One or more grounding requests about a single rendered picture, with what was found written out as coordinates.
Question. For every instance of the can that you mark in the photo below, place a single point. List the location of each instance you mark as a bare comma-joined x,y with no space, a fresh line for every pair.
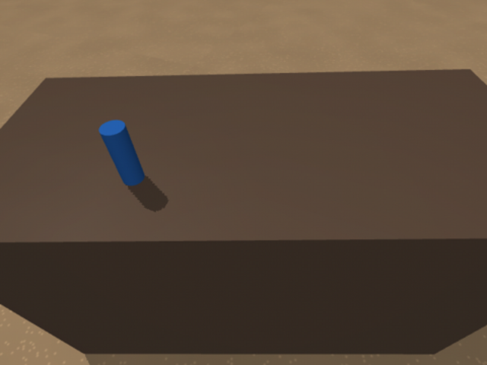
119,144

